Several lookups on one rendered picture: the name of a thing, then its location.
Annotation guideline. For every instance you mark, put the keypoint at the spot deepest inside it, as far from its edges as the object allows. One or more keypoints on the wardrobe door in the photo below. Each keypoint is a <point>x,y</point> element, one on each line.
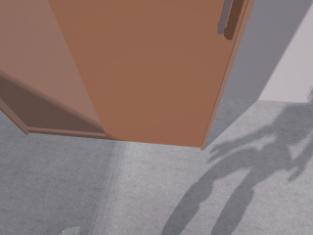
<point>39,80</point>
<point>152,68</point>

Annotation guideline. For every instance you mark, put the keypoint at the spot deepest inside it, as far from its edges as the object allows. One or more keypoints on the handle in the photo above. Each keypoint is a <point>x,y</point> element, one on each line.
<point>224,16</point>

